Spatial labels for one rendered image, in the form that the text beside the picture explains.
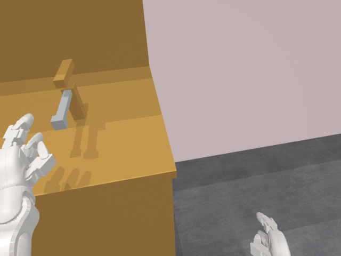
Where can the tap lever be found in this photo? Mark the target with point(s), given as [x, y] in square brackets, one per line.
[59, 121]

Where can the counter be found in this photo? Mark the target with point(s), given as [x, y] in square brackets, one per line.
[110, 192]

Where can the left robot forearm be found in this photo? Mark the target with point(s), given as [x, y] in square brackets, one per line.
[18, 219]

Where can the robot left hand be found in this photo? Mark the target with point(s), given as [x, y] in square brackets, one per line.
[22, 166]

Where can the robot right hand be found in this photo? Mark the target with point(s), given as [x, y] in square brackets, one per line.
[275, 243]

